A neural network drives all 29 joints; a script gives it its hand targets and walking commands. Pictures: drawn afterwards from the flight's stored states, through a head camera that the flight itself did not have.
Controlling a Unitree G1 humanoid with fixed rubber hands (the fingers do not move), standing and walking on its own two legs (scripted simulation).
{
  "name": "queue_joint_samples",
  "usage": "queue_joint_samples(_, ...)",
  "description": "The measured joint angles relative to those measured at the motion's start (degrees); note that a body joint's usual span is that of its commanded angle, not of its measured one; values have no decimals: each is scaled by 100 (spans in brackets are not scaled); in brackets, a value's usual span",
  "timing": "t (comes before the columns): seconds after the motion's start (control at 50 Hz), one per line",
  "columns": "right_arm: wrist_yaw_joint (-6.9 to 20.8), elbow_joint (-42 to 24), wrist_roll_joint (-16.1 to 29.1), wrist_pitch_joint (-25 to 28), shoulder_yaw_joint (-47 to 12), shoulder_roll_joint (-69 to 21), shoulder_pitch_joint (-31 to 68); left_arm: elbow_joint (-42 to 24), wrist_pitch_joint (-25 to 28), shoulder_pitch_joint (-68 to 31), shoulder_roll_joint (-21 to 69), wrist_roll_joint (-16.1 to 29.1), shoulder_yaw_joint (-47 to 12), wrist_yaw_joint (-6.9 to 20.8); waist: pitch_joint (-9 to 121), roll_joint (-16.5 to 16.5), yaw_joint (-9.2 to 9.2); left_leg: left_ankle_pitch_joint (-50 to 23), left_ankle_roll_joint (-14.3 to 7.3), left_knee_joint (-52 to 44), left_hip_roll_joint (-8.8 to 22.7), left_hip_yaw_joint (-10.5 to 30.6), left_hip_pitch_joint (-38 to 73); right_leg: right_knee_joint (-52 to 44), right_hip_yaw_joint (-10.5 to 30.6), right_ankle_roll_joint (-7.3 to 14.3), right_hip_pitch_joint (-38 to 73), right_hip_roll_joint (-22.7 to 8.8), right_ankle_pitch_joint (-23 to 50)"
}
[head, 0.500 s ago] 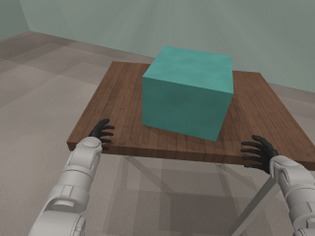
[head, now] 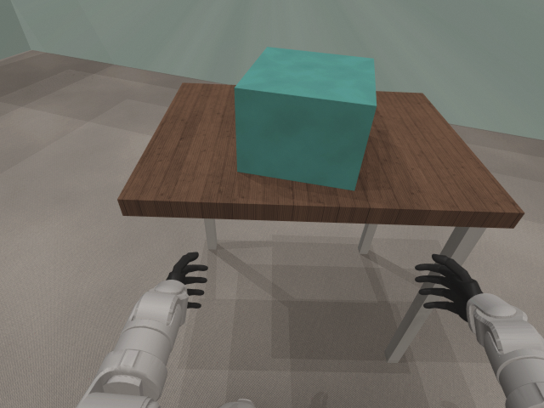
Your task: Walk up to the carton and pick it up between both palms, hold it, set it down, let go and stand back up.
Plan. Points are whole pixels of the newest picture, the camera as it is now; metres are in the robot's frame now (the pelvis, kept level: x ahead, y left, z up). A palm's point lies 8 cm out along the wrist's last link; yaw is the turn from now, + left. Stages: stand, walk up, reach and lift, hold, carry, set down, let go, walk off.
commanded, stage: let go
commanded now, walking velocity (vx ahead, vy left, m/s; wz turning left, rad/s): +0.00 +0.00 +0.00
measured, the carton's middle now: (307, 113) +0.73 -0.02 +0.13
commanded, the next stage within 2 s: stand in 0.74 s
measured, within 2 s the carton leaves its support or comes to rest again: neither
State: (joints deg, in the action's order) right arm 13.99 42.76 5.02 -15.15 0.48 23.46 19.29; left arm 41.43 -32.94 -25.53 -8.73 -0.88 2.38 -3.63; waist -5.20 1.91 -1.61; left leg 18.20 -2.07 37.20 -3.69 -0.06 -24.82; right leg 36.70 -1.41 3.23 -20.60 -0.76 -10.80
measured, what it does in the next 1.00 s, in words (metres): walks backwards: right foot, then left foot 0.04 m higher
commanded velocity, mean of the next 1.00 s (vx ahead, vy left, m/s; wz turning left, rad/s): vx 0.00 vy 0.00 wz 0.00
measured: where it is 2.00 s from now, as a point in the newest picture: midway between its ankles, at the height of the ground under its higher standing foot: outside the picture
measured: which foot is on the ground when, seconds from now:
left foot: down 0.00-0.28, up 0.30-0.38, down 0.40-0.62, up 0.64-0.68, down 0.70-0.84, up 0.86-1.00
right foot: down 0.00-0.10, up 0.12-0.20, down 0.22-0.38, up 0.40-0.54, down 0.56-0.72, up 0.74-0.94, down 0.96-1.00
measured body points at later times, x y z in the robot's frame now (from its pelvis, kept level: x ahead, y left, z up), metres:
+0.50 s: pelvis -0.25 +0.04 +0.01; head -0.34 +0.07 +0.45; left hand -0.06 +0.23 -0.04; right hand -0.12 -0.22 -0.02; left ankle -0.07 +0.10 -0.69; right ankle -0.24 -0.15 -0.68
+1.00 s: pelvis -0.67 +0.17 -0.06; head -0.64 +0.21 +0.39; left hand -0.58 +0.46 -0.19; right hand -0.50 -0.14 -0.07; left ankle -0.58 +0.23 -0.67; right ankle -0.91 +0.21 -0.73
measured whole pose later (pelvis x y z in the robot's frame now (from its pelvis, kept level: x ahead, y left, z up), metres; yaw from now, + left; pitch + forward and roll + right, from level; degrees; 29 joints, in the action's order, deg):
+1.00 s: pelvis -0.67 +0.17 -0.06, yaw -15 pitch +5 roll +0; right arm 2.2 25.1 -0.8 -3.9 2.2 22.5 -7.7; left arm 35.7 -6.8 22.6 -19.8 -3.5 5.3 -3.4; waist 1.8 5.6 -6.8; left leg 24.3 7.8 77.0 -11.7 5.0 -49.9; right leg 39.2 -8.5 7.2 -0.2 6.6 -52.6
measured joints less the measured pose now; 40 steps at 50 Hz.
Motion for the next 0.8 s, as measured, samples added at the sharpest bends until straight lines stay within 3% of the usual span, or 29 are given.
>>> queue_joint_samples(0.1, -572, -774, 95, 305, -237, -562, -820, -1131, 37, 1629, -317, -159, 33, 305, -225, 263, 118, 575, -218, 630, -51, 385, 118, 356, -382, 51, 109, -67, -307)
queue_joint_samples(0.14, -720, -741, -127, 409, 40, -771, -1109, -1260, 302, 2000, -424, -260, -255, 227, -485, 14, 305, 1109, -350, 910, 537, 286, 143, 453, -371, -300, 454, 371, -67)
queue_joint_samples(0.16, -776, -647, -276, 635, 296, -829, -1370, -1496, 592, 2250, -417, -331, -460, 146, -573, -166, 488, 1122, -389, 919, 858, 285, 90, 590, -384, -359, 766, 625, 99)
queue_joint_samples(0.2, -872, -296, -531, 844, 791, -842, -1879, -1703, 974, 2457, -329, -403, -724, 38, -522, -287, 711, 1351, -270, 832, 1159, 191, -223, 627, -408, -343, 1438, 828, -554)
queue_joint_samples(0.22, -902, -240, -523, 846, 840, -805, -2167, -1743, 1056, 2481, -294, -478, -738, 37, -437, -88, 676, 1284, -93, 602, 1019, 8, -336, 354, -266, -181, 1769, 653, -1295)
queue_joint_samples(0.24, -933, -322, -414, 847, 750, -712, -2412, -1756, 1102, 2490, -216, -489, -689, 20, -470, 33, 544, 920, 130, 371, 835, -12, -327, 306, -226, -142, 1675, 429, -1468)
queue_joint_samples(0.28, -957, -755, -144, 1062, 487, -482, -2932, -1956, 1130, 2766, -15, -256, -756, -166, -568, -176, 327, -46, 423, -286, 707, 88, -247, 388, -218, -400, 1277, 305, -874)
queue_joint_samples(0.32, -999, -1129, 8, 1150, 183, -430, -3131, -2224, 1069, 3243, -35, -47, -806, -123, -630, -199, 172, -234, 393, -448, 414, 184, -129, 483, -98, -275, 973, 65, -449)
queue_joint_samples(0.36, -1159, -1769, 165, 1012, -388, -536, -3233, -2433, 774, 3975, -159, 76, -616, 115, -480, 231, -138, -857, 352, 333, -217, 262, 446, 640, 280, 97, 633, -505, -251)
queue_joint_samples(0.38, -1208, -2070, 251, 898, -595, -583, -3266, -2489, 553, 4328, -187, 124, -571, 172, -244, 254, -296, -627, 239, 618, -362, 240, 888, 647, 386, 227, 398, -639, -393)
queue_joint_samples(0.4, -1236, -2321, 324, 826, -749, -599, -3269, -2548, 435, 4604, -208, 69, -582, 204, -20, 95, -369, 281, -70, 732, -353, 276, 1338, 605, 319, 272, 216, -635, -746)
queue_joint_samples(0.42, -1238, -2386, 277, 856, -773, -700, -3159, -2520, 524, 4653, -261, -88, -627, 204, -146, -151, -307, 913, -372, 872, -109, 242, 1462, 571, 270, 118, 371, -442, -723)
queue_joint_samples(0.44, -1182, -2156, 72, 1088, -625, -836, -3070, -2460, 807, 4635, -295, -245, -742, 147, -449, -589, -122, 992, -434, 928, 481, 203, 1674, 754, 204, -113, 895, 45, -169)
queue_joint_samples(0.46, -1117, -1763, -178, 1413, -392, -948, -3102, -2645, 1125, 4737, -354, -249, -869, 73, -500, -884, 43, 514, -251, 751, 970, 172, 1708, 751, 104, -61, 1359, 384, -247)
queue_joint_samples(0.48, -1150, -1544, -426, 1426, -192, -1031, -3184, -2788, 1336, 4718, -457, -118, -887, 108, -368, -917, 78, 603, -189, 693, 1182, 82, 1525, 640, 74, -112, 1678, 475, -664)
queue_joint_samples(0.5, -1266, -1508, -691, 1265, 30, -1157, -3244, -2625, 1525, 4481, -593, -93, -807, 256, -317, -772, 201, 1230, -282, 457, 1216, -2, 1330, 445, 133, -299, 2072, 474, -1219)
queue_joint_samples(0.54, -1329, -1569, -1000, 1113, 411, -1384, -3340, -2235, 1820, 3834, -892, -148, -479, 415, -302, -34, 262, 759, -201, -253, 852, -408, 931, -247, 517, -356, 2772, 176, -2349)
queue_joint_samples(0.56, -1300, -1502, -1016, 1199, 573, -1325, -3271, -2092, 1913, 3470, -896, -132, -336, 335, -431, 108, 260, 205, -87, -684, 749, -539, 741, -493, 598, -361, 2681, 111, -1792)
queue_joint_samples(0.58, -1223, -1388, -859, 1349, 685, -1098, -3167, -2073, 1952, 3152, -794, -149, -295, 195, -680, -22, 289, -425, 90, -1055, 749, -477, 613, -490, 547, -437, 2345, 150, -922)
queue_joint_samples(0.6, -1126, -1238, -620, 1457, 737, -798, -3078, -2086, 1969, 2915, -688, -96, -344, 86, -885, -252, 340, -986, 219, -1234, 778, -323, 480, -336, 455, -572, 2014, 235, -576)
queue_joint_samples(0.62, -1066, -1096, -428, 1448, 731, -545, -2994, -2020, 1967, 2743, -655, 59, -445, 83, -1007, -407, 427, -1027, 228, -1306, 756, -212, 314, -201, 356, -679, 1743, 258, -493)
queue_joint_samples(0.64, -1073, -1075, -230, 1380, 558, -351, -2956, -1953, 1920, 2706, -682, 156, -522, 204, -1105, -368, 486, -949, 190, -1189, 587, -69, 261, -59, 331, -639, 1576, 148, -672)
queue_joint_samples(0.68, -1178, -1404, 193, 1243, -73, -126, -3135, -1911, 1574, 3182, -636, 254, -478, 471, -916, 48, 247, -1533, 230, -366, 76, 159, 841, 233, 654, -312, 1174, -293, -514)
queue_joint_samples(0.7, -1173, -1635, 352, 1199, -298, -49, -3329, -1948, 1345, 3572, -510, 276, -476, 472, -537, 104, 86, -1192, 258, -267, -47, 163, 1211, 220, 745, -133, 882, -436, -390)
queue_joint_samples(0.72, -1165, -1851, 542, 1170, -469, -55, -3440, -2039, 1173, 3826, -433, 189, -472, 444, -328, 210, 2, -680, 182, -267, -169, 132, 1206, 117, 690, 78, 670, -644, -742)
queue_joint_samples(0.74, -1212, -2285, 785, 1238, -641, -47, -3641, -2353, 1137, 4065, -295, -89, -394, 436, -399, 198, -108, -67, -30, -74, -170, 132, 1234, 37, 558, 259, 642, -722, -828)
queue_joint_samples(0.76, -1252, -2706, 802, 1358, -719, -71, -3872, -2546, 1257, 4188, -125, -374, -318, 422, -630, -49, -198, 314, -349, 79, 165, 69, 1389, -30, 434, 185, 824, -468, -529)
queue_joint_samples(0.78, -1266, -2792, 512, 1468, -665, -241, -4062, -2501, 1461, 4214, -34, -452, -298, 437, -705, -393, -75, 371, -462, 124, 604, 174, 1423, 466, 279, -96, 969, -14, -162)
queue_joint_samples(0.8, -1378, -2590, 61, 1511, -645, -517, -4236, -2260, 1687, 4175, -174, -342, -345, 606, -342, -512, 228, 283, -276, 41, 648, 648, 991, 1872, 55, -185, 551, 243, -434)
